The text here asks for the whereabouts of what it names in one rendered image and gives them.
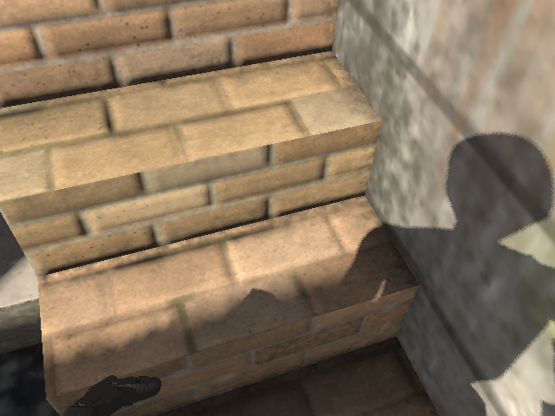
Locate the left robot hand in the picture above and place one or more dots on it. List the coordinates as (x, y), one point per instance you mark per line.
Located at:
(109, 395)

